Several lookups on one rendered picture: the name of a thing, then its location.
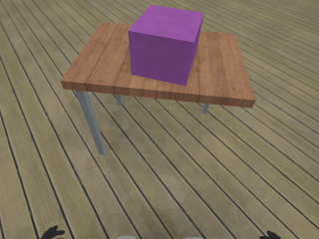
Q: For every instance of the carton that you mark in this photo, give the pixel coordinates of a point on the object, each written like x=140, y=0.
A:
x=163, y=44

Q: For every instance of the robot left hand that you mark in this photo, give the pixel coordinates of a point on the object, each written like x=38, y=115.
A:
x=51, y=233

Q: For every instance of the table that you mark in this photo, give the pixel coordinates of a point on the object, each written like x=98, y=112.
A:
x=217, y=76

